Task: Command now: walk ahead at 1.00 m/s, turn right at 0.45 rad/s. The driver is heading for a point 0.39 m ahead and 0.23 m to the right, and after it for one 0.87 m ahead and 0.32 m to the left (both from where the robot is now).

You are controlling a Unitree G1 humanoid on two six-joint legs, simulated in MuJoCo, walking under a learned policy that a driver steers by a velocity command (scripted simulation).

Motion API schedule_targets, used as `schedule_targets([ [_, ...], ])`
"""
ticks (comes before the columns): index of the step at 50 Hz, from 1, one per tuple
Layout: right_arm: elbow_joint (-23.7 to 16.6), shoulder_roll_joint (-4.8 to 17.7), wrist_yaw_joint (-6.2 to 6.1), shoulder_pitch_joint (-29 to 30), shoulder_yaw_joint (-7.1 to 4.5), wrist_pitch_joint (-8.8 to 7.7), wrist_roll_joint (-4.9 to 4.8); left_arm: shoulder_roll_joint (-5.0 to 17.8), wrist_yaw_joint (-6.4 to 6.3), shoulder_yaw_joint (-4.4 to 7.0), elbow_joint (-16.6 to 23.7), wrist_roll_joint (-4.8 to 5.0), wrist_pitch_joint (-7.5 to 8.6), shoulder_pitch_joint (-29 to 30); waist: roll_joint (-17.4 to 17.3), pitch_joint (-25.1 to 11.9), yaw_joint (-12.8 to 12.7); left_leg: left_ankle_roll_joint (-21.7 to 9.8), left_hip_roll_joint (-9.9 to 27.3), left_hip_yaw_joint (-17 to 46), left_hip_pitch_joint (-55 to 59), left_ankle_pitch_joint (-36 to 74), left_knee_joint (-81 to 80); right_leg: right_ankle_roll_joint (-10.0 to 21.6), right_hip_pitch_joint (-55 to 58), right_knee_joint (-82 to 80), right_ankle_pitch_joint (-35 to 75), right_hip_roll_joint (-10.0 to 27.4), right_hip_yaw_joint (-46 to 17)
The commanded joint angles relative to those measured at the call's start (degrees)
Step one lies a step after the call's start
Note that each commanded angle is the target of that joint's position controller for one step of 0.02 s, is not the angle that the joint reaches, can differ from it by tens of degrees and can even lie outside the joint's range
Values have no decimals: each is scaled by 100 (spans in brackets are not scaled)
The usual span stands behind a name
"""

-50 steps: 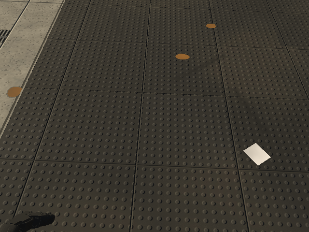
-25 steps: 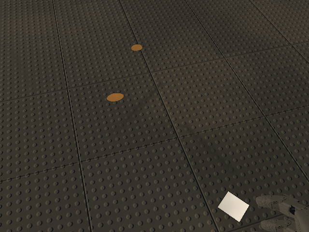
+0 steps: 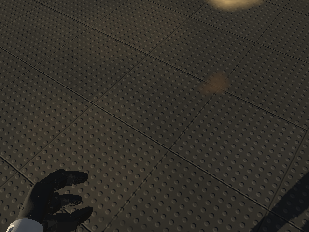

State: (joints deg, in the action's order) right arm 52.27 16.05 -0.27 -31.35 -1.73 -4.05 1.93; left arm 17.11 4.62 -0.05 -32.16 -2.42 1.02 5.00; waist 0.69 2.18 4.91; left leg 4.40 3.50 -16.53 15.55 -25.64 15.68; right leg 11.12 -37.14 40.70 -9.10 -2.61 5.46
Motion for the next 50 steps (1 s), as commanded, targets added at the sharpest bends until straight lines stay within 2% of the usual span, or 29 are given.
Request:
schedule_targets([
  [1, -646, 1506, -97, 873, -305, 40, -8, 1063, -249, 515, -813, -49, 19, -3214, -619, -1218, -2136, -850, 998, 244, -2583, 7025, 4251, 346, 4668, -672, -602, -245, -469],
  [2, -929, 446, 53, 378, -103, 29, 34, 1581, -378, 609, -785, -94, -7, -2655, 1006, -1407, -1007, -643, 139, 472, -4774, -158, 6391, 474, 5966, -752, -1135, 1351, -2765],
  [3, -1325, 765, 49, 602, -115, -34, -130, 1764, -403, 684, -584, 18, -22, -2834, 918, -2517, -1168, -656, -300, 1600, -5723, -252, 7460, 1019, 6556, -1788, -1401, 2046, -5131],
  [4, -1412, 916, 31, 1337, -142, -103, -160, 1514, -455, 680, -746, 45, 17, -2791, 199, -1620, -1237, -701, -19, 1890, -6228, 504, 7300, 860, 5948, -2209, -968, 1836, -4532],
  [5, -1384, 770, 31, 1391, -77, -140, -179, 1279, -494, 630, -909, 88, 92, -2652, -31, -701, -962, -698, 180, 1814, -6149, 788, 6803, 778, 4904, -2364, -436, 1707, -3829],
  [6, -1282, 682, 46, 1404, -44, -107, -102, 1033, -502, 570, -965, 59, 181, -2432, -352, -322, -704, -671, 365, 1855, -5795, 842, 6320, 608, 4074, -2465, -131, 1452, -3310],
  [7, -1197, 600, 81, 1205, -26, -12, -15, 805, -528, 485, -1007, 66, 248, -2270, -436, -171, -417, -639, 461, 1897, -5369, 842, 6010, 488, 3454, -2623, 69, 1210, -2841],
  [9, -1192, 458, 170, 1181, -1, 153, 73, 507, -516, 378, -1146, 150, 381, -2398, -152, -34, -239, -497, 602, 1890, -5125, 637, 5421, 553, 2883, -2930, 329, 1075, -2529],
  [13, -1701, 240, 287, 2663, 115, 146, 46, 556, -415, 388, -1352, 233, 549, -2684, -62, 651, -493, -444, 563, 1446, -5394, 2049, 3496, 377, 2431, -3579, 1339, 569, -1522],
  [16, -1803, 176, 372, 3119, 164, 74, -80, 687, -389, 401, -1502, 343, 674, -2946, -70, 574, -665, -694, 203, 1163, -4233, 3702, 2135, 147, 2411, -4146, 2287, 681, -1251],
  [20, -1599, 552, 288, 2846, 37, 73, -68, 1093, -507, 455, -1749, 142, 617, -3204, 248, -34, -491, -1099, -610, 735, -3940, 2942, 1727, -339, 4405, -3152, 6088, 1014, -541],
  [21, -1446, 721, 246, 2316, -37, 85, -72, 1181, -574, 476, -1769, 22, 532, -3167, 440, -391, -194, -1193, -860, 725, -3462, 2466, 1828, -458, 4616, -2250, 6962, 1126, -413],
  [23, -733, 1106, 130, -8, -263, 141, -80, 1265, -690, 497, -1643, -139, 353, -2609, 482, -1249, 1020, -1495, -857, 966, -1290, 1750, 1749, -630, 3733, 1019, 6818, 1024, -56],
  [24, -605, 1802, 50, -526, -510, 191, 27, 606, -614, 335, -1367, 25, 410, -2900, -1006, -1757, 725, -2428, 544, 3265, 638, 719, 2039, -965, 1295, 4163, 2594, 253, -105],
  [25, -638, 1702, 109, -90, -501, 226, -43, 441, -504, 245, -1241, 111, 570, -3104, -1594, -2362, 250, -3056, 1478, 6433, 1277, 827, 594, -1067, -311, 5316, -1714, -583, -777],
  [27, -788, 1222, 110, 791, -443, 170, -127, 605, -529, 150, -886, 74, 714, -2111, -21, -946, -42, -2745, 1246, 5281, -317, 2883, 350, -956, -625, 4733, -891, 189, -1258],
  [29, -700, 819, 88, 963, -319, 127, -185, 481, -527, 112, -699, -51, 596, -1864, 406, -89, -461, -2452, 753, 4148, -2060, 4969, 269, -1120, -95, 3913, -1040, 412, -1104],
  [30, -684, 772, 94, 1010, -280, 98, -208, 445, -518, 91, -633, -98, 462, -1888, 355, -10, -628, -2362, 579, 3762, -2562, 5512, 179, -1227, 183, 3460, -1176, 468, -1055],
  [32, -763, 1057, 148, 1261, -340, 33, -182, 313, -519, 24, -419, -82, 297, -1805, 148, -16, -873, -2215, 117, 3232, -3476, 6326, 113, -1372, 858, 2077, -1173, 384, -783],
  [35, -856, 1118, 155, 1423, -432, 114, -184, 88, -495, -79, -232, 91, 238, -1385, -367, -350, -748, -1618, -564, 2682, -4012, 6125, 403, -1371, 1971, 205, 401, -40, -384],
  [38, -886, 1048, 111, 1133, -499, 275, -220, 248, -541, -24, -155, 113, 225, -1160, -523, -649, -468, -1073, -728, 3110, -3688, 4726, 969, -1336, 2486, -657, 1371, -211, -581],
  [41, -1101, 1051, -5, 1300, -556, 359, -202, 594, -649, 105, -372, 42, 392, -1850, -338, -725, -819, -689, -884, 3492, -3358, 3774, 2499, -1219, 3188, -1598, 1761, 63, -996],
  [42, -1267, 710, -8, 1063, -472, 328, -266, 932, -695, 174, -388, -20, 466, -2369, 318, -1216, -889, -516, -1129, 3097, -3724, 1895, 3978, -929, 4053, -1492, 3380, 1298, -1898],
  [43, -1303, 334, -114, 29, -399, 376, -349, 1004, -659, 163, -197, -48, 395, -2462, 1148, -2004, -396, -487, -1549, 2427, -4377, -1964, 5474, -296, 4878, -922, 6283, 3196, -3330],
  [44, -1290, 628, -138, -353, -411, 450, -203, 1033, -670, 302, -217, 122, 329, -2223, 1486, -2693, -294, -482, -1125, 2160, -4644, -1425, 6191, 327, 4790, -1220, 5174, 3461, -4341],
  [45, -1182, 877, -103, 142, -473, 564, -53, 528, -721, 199, -34, 159, 272, -1751, 706, -2130, -322, -414, -800, 2094, -4725, -766, 6304, 283, 4106, -1500, 3563, 2882, -3676],
  [46, -1314, 919, -21, 770, -500, 631, -16, 165, -750, 83, -28, 138, 201, -1496, 469, -1519, -401, -327, -691, 1983, -4804, -376, 6112, 76, 3553, -1702, 2742, 2367, -2778],
  [48, -1490, 805, 129, 1120, -484, 802, -60, 268, -809, 121, -120, 92, 109, -1416, 722, -960, -371, -149, -498, 1929, -4676, -125, 5962, -30, 2861, -1976, 2714, 1980, -1836],
  [50, -1599, 645, 167, 1209, -438, 910, -123, 373, -750, 201, -237, 58, 108, -1556, 773, -910, -324, -121, -475, 1810, -4525, 22, 5752, 4, 2641, -2057, 2814, 1893, -1353],
])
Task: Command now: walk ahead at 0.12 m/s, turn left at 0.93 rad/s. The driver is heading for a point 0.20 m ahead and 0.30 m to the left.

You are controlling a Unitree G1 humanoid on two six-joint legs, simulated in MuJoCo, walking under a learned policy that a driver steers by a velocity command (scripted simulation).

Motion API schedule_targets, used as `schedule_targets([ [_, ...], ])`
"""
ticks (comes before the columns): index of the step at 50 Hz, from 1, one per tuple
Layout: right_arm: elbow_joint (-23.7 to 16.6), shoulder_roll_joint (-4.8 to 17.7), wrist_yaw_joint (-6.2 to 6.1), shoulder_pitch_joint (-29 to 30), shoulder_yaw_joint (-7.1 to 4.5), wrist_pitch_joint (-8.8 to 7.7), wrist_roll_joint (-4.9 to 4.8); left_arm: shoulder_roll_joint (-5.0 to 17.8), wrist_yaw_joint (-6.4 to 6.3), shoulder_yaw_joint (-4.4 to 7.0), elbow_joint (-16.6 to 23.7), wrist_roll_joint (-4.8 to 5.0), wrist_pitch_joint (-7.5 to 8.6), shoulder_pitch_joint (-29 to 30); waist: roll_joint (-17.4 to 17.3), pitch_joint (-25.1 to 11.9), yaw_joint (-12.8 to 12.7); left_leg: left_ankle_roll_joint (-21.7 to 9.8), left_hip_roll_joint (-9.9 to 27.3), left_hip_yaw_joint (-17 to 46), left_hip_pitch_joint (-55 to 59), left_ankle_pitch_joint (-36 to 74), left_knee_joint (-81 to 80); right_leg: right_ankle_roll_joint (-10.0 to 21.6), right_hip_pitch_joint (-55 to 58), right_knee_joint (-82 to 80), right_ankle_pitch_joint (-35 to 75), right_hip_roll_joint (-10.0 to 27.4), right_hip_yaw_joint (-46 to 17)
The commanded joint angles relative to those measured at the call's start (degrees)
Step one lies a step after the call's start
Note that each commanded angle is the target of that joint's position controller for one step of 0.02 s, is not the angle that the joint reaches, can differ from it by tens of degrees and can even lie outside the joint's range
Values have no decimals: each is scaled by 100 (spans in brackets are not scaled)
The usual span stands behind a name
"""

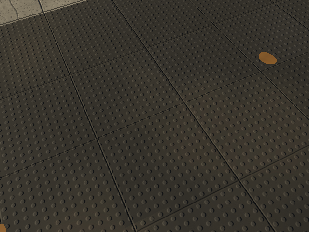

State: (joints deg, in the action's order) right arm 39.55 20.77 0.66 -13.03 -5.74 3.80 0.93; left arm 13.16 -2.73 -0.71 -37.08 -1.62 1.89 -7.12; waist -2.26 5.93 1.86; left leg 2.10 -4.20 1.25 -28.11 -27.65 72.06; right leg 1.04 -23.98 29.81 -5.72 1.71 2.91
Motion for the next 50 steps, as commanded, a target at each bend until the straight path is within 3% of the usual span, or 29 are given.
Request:
schedule_targets([
  [1, -378, 133, 76, -539, -22, 148, -28, 777, 3, 291, 237, -38, 28, -382, 1021, -1309, -17, 96, 320, 2, -156, 271, -14, 1047, 1327, -1006, 2372, 1505, -961],
  [6, -766, 54, 220, 148, 56, 258, -32, 934, 68, 416, 263, -108, -38, -290, 1151, -1119, -39, -56, 671, -233, 345, 683, -1459, 916, 831, -1287, 484, 1648, -227],
  [10, -934, 149, 308, 468, 41, 245, -103, 1215, 165, 569, 256, -110, -134, -449, 1286, -1052, -201, -230, 525, -719, 1083, 424, -2657, 631, 747, -1074, -421, 1792, 248],
  [12, -883, 271, 379, 201, -7, 217, -93, 1444, 222, 675, 287, -91, -219, -543, 1163, -1222, -97, -480, 350, -951, 1943, 300, -3426, 260, 274, -1083, -2831, 1854, 370],
  [13, -576, 418, 401, -482, -90, 184, -91, 1357, 213, 678, 329, -129, -290, -463, 745, -1224, 161, -678, 241, -785, 2836, -57, -3694, -13, -503, -530, -3869, 1620, 577],
  [14, -266, 750, 313, -1291, -185, 130, -47, 993, 248, 594, 420, -116, -372, -191, -793, -751, 569, -1107, 985, 666, 3122, -1481, -4918, -328, -1610, 1459, -4403, 967, 1198],
  [15, -550, 1365, 217, -1190, -269, 60, -14, 566, 263, 441, 930, -115, -417, 510, -1911, -19, 707, -1850, 2340, 4135, 2549, -3624, -6335, -619, -3401, 3043, -3487, -81, 508],
  [16, -610, 1076, 46, -783, -180, 57, 51, 952, 293, 520, 1177, -138, -311, 1152, -920, 408, 625, -1911, 2332, 4030, 1973, -3328, -6762, -566, -3521, 3210, -2171, 256, -505],
  [17, -680, 1000, -78, -312, -132, 29, 65, 1073, 346, 575, 1059, -53, -204, 797, -943, 274, 210, -1775, 2068, 3538, 1651, -2641, -6661, -561, -3056, 3030, -1477, 250, -590],
  [18, -723, 977, -95, -9, -125, -25, 76, 1169, 383, 601, 752, -77, -146, 229, -883, 55, -121, -1628, 1729, 2939, 1620, -1847, -6539, -615, -2579, 2924, -1065, 255, -539],
  [19, -786, 919, -82, 163, -110, -111, 84, 1180, 409, 621, 498, -157, -130, -93, -791, -236, -218, -1529, 1396, 2488, 1539, -1247, -6394, -643, -2062, 2977, -809, 191, -404],
  [20, -761, 749, -34, 137, -50, -200, 70, 1159, 433, 617, 339, -172, -145, -236, -681, -424, -231, -1514, 1197, 2231, 1460, -930, -6317, -646, -1715, 3001, -651, 164, -348],
  [22, -607, 641, 51, -244, -29, -332, -8, 1021, 459, 580, 358, -98, -202, 24, -408, -442, -119, -1564, 1089, 2210, 1571, -577, -6227, -655, -1633, 2691, -527, 96, -349],
  [28, -543, 857, 19, -700, -133, -481, -15, 826, 476, 429, 577, 65, -113, 1028, -529, -356, 267, -1655, 1028, 2599, 1785, -71, -5835, -684, -1074, 793, -635, -136, -520],
  [30, -646, 870, 26, -387, -129, -526, -38, 905, 435, 439, 567, 136, -73, 872, -550, -357, 78, -1566, 1048, 2838, 1315, -74, -5736, -555, -122, 331, -810, -132, -604],
  [32, -744, 794, 57, 40, -97, -571, -39, 1093, 312, 520, 313, 182, 10, -90, -353, -515, -493, -1366, 887, 2875, 397, 171, -5207, -377, 1668, -127, -773, -151, -550],
  [33, -756, 566, 73, 130, -22, -644, -54, 1397, 211, 633, 58, 86, 91, -1078, 126, -901, -973, -1162, 468, 2455, -312, 403, -4061, -267, 3086, -238, -1079, 73, -706],
  [34, -897, -41, 83, 48, 153, -732, -168, 2039, 115, 777, -28, -147, 160, -2007, 1733, -1664, -1305, -913, -326, 1317, -1171, -147, -1941, -57, 4353, -1063, -3343, 1537, -2430],
  [35, -1079, -59, 27, 24, 209, -707, -222, 2266, 138, 818, -8, -205, 157, -1747, 2425, -1637, -932, -869, -463, 808, -2245, -259, -670, 205, 4156, -1948, -4763, 2362, -4901],
  [36, -869, 250, -15, -1, 174, -617, -32, 1743, 166, 708, 96, -191, 152, -1330, 1313, -1106, -687, -861, 83, 725, -2248, 288, -56, 366, 3526, -1817, -4419, 2327, -4506],
  [37, -735, 390, 63, 58, 133, -592, 111, 1339, 184, 605, 67, -164, 169, -1280, 666, -841, -618, -812, 252, 617, -2060, 592, -59, 467, 3119, -1696, -3550, 2034, -3639],
  [38, -651, 345, 161, 118, 134, -564, 143, 1079, 199, 524, -20, -159, 191, -1181, 467, -564, -509, -716, 445, 580, -1863, 844, -225, 486, 2775, -1680, -2285, 1688, -2745],
  [39, -647, 255, 242, 243, 145, -517, 176, 879, 191, 447, -132, -119, 228, -1171, 585, -325, -462, -616, 501, 542, -1769, 929, -353, 448, 2535, -1641, -919, 1384, -2060],
  [40, -663, 193, 292, 187, 170, -468, 170, 872, 210, 426, -217, -70, 281, -1190, 943, -324, -362, -499, 447, 477, -1656, 922, -409, 473, 2449, -1457, 804, 1299, -1616],
  [42, -721, 72, 301, 326, 215, -425, 174, 893, 293, 420, -389, 35, 375, -1313, 1056, -445, -296, -348, 257, 376, -1539, 1025, -588, 554, 2427, -1178, 3317, 1213, -913],
  [44, -856, -45, 325, 692, 290, -441, 141, 956, 325, 417, -463, 55, 385, -1155, 1097, -428, -238, -270, 193, 170, -1240, 1372, -1567, 554, 2177, -1342, 3687, 1096, -421],
  [47, -828, -222, 410, 1004, 424, -472, 112, 1061, 332, 437, -596, 93, 318, -1021, 1246, -467, -253, -396, 81, -390, 268, 2147, -3371, 323, 1540, -1386, 3547, 742, 235],
  [49, -647, -94, 373, 668, 388, -475, 160, 1214, 308, 470, -737, 169, 288, -1223, 1170, -700, -122, -619, -43, -436, 948, 2390, -3762, 298, 1722, -888, 4104, 904, 163],
  [50, -448, -8, 321, 159, 349, -515, 202, 1264, 284, 478, -751, 208, 264, -1208, 986, -917, 118, -757, -120, -384, 1519, 2639, -4087, 257, 1733, -260, 4201, 877, 241],
])
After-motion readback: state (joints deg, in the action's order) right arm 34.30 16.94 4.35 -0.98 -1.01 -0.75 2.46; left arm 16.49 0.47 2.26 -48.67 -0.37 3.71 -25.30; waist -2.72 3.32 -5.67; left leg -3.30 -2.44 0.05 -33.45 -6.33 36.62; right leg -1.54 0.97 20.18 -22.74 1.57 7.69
